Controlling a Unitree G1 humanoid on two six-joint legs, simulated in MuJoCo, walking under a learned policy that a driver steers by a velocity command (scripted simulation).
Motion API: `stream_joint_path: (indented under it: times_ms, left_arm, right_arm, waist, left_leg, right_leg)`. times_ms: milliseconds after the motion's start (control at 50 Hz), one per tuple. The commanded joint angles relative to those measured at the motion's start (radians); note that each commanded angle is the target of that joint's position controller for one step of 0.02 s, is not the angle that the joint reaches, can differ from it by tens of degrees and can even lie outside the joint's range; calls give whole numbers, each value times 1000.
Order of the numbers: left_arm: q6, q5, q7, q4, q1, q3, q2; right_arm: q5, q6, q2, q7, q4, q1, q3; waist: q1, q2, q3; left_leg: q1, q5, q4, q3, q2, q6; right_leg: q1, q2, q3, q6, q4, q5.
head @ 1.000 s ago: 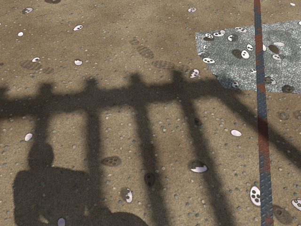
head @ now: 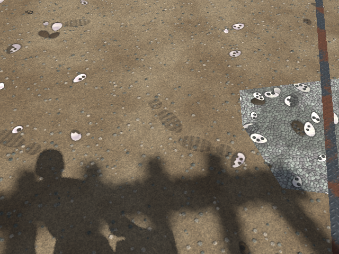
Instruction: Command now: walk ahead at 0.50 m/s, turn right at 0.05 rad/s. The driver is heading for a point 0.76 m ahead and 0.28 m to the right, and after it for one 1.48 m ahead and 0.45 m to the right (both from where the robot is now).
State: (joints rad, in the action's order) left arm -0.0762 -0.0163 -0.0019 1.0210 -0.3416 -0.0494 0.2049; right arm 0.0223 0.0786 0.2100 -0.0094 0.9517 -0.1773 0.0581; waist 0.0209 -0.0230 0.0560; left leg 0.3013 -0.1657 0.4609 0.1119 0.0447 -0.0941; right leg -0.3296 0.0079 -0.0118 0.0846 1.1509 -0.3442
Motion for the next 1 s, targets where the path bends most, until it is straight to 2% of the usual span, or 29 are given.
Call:
stream_joint_path:
  times_ms: [20,80,120,160,220,300,320,360,400,420,440,460,480,500,520,540,560,580,600,660,760,860,900,920,940,960,980,1000]
  left_arm:
    - [17,-17,-15,-34,-68,-12,36]
    - [42,-16,-26,-57,-4,-13,33]
    - [49,-12,-29,-86,80,-14,42]
    - [48,-7,-33,-113,152,-12,44]
    - [42,-5,-37,-148,245,1,26]
    - [38,-9,-42,-199,354,12,21]
    - [36,-11,-43,-207,362,11,24]
    - [35,-13,-39,-206,326,4,37]
    - [35,-16,-32,-177,207,-13,66]
    - [30,-20,-30,-147,103,-28,91]
    - [25,-33,-23,-108,-41,-51,139]
    - [26,-38,-10,-109,-99,-82,245]
    - [40,-13,-14,-123,-76,-90,287]
    - [48,5,-9,-117,-29,-83,255]
    - [47,10,-5,-124,24,-69,201]
    - [43,8,-3,-131,72,-58,161]
    - [35,16,3,-134,91,-50,141]
    - [25,19,5,-138,96,-45,135]
    - [14,21,4,-135,77,-46,145]
    - [5,20,2,-132,17,-55,188]
    - [14,17,2,-135,-93,-55,194]
    - [19,3,14,-146,-148,-57,210]
    - [18,-1,22,-162,-120,-61,228]
    - [16,-2,23,-175,-81,-64,241]
    - [12,-2,18,-187,-49,-67,254]
    - [5,5,8,-192,-28,-66,255]
    - [-4,16,-3,-221,-37,-48,190]
    - [1,47,-1,-251,-152,-29,91]
  right_arm:
    - [-7,23,44,9,10,-105,2]
    - [-8,41,87,14,33,-167,9]
    - [-6,43,87,15,39,-201,7]
    - [-6,43,81,17,42,-226,3]
    - [-8,45,79,23,46,-250,-3]
    - [-5,40,89,38,72,-323,-3]
    - [-3,36,95,42,76,-329,-2]
    - [-1,28,117,51,74,-314,3]
    - [4,15,146,56,67,-289,11]
    - [4,6,158,53,57,-278,16]
    - [-3,4,164,47,33,-246,17]
    - [-14,9,85,33,-21,-257,3]
    - [-20,18,98,18,-81,-218,9]
    - [-7,29,119,11,-103,-112,10]
    - [-15,41,119,8,-116,-91,8]
    - [-11,38,114,11,-104,-105,10]
    - [9,21,109,11,-106,-118,9]
    - [23,-1,95,7,-104,-138,7]
    - [29,-18,90,3,-112,-135,7]
    - [27,-40,87,-4,-159,-43,4]
    - [18,-43,100,-10,-239,155,-2]
    - [8,-27,110,-17,-306,288,-17]
    - [4,-17,132,-15,-314,256,-15]
    - [1,-12,148,-11,-300,192,-11]
    - [0,-6,174,-2,-270,90,0]
    - [2,6,200,10,-232,-53,12]
    - [25,14,266,29,-224,-206,28]
    - [47,4,354,32,-236,-206,45]
  waist:
    - [8,77,-44]
    - [13,74,-10]
    - [-3,73,19]
    - [-17,73,36]
    - [-36,77,47]
    - [-69,79,63]
    - [-67,82,61]
    - [-38,103,27]
    - [17,133,-47]
    - [59,133,-107]
    - [136,92,-176]
    - [119,-82,-271]
    - [85,-150,-325]
    - [76,-21,-182]
    - [45,21,-91]
    - [-5,78,-34]
    - [-35,74,-20]
    - [-53,52,-34]
    - [-57,40,-43]
    - [-39,5,-31]
    - [39,-34,-18]
    - [81,-48,-10]
    - [50,-61,-15]
    - [12,-67,-28]
    - [-32,-64,-72]
    - [-106,-17,-149]
    - [-157,72,-291]
    - [-80,312,-387]
  left_leg:
    - [-158,128,-293,-295,-275,-107]
    - [-149,166,-337,-202,-265,-93]
    - [-167,170,-360,-155,-257,-75]
    - [-192,214,-367,-107,-246,-56]
    - [-225,314,-358,-29,-234,-32]
    - [-353,470,-312,34,-266,-27]
    - [-388,538,-282,47,-276,-26]
    - [-438,809,-178,81,-290,-18]
    - [-460,1027,27,107,-300,-18]
    - [-423,992,197,113,-300,-17]
    - [-263,792,445,125,-282,5]
    - [63,110,803,131,-173,44]
    - [358,-377,1031,-53,15,70]
    - [468,-266,1002,-153,-80,58]
    - [443,-178,915,-146,-115,59]
    - [381,-146,822,-144,-144,68]
    - [319,-142,763,-144,-159,87]
    - [272,-137,722,-143,-166,103]
    - [262,-136,696,-131,-163,117]
    - [311,-48,581,-105,-162,148]
    - [408,108,366,-107,-135,155]
    - [401,123,194,-113,-84,130]
    - [302,95,116,-130,-69,107]
    - [187,60,75,-128,-51,91]
    - [35,20,58,-116,-19,73]
    - [-163,53,-6,-118,-31,49]
    - [-403,-121,-30,-309,-227,5]
    - [-615,-164,-126,-761,-499,-95]
  right_leg:
    - [-174,76,50,-12,-4,66]
    - [-241,83,48,-27,-49,133]
    - [-316,88,50,-34,-104,212]
    - [-355,82,43,-39,-186,281]
    - [-332,68,-11,-37,-344,365]
    - [-326,45,-91,-5,-488,349]
    - [-316,33,-106,8,-511,316]
    - [-241,-14,-142,46,-537,228]
    - [-107,-79,-171,95,-550,126]
    - [20,-106,-163,123,-597,115]
    - [246,-63,-68,170,-674,130]
    - [512,217,320,271,-694,123]
    - [637,360,784,397,-849,172]
    - [543,322,612,348,-874,153]
    - [405,289,501,300,-902,208]
    - [291,233,411,250,-923,309]
    - [215,186,341,225,-930,397]
    - [179,153,292,213,-935,443]
    - [166,136,275,214,-933,505]
    - [152,99,248,196,-947,542]
    - [266,86,288,151,-929,544]
    - [379,112,345,148,-862,619]
    - [375,126,372,122,-823,655]
    - [336,120,368,98,-786,710]
    - [298,101,363,75,-698,813]
    - [246,44,321,51,-518,817]
    - [115,-21,268,31,-252,566]
    - [-193,-180,151,0,22,-195]
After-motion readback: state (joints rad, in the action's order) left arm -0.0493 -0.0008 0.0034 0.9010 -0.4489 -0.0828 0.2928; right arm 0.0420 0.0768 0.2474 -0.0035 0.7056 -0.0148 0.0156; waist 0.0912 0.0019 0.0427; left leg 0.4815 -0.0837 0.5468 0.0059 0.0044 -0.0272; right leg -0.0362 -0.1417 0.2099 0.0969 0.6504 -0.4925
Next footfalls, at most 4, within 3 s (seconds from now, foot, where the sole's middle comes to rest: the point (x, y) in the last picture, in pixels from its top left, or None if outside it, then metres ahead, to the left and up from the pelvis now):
0.44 right None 0.37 -0.11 -0.77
0.98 left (193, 192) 0.73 -0.08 -0.77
1.44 right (257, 196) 0.72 -0.35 -0.77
1.86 left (205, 185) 0.77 -0.13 -0.77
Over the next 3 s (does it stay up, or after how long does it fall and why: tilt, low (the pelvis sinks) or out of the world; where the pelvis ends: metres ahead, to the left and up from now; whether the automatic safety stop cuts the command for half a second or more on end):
stays up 0.67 -0.18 0.01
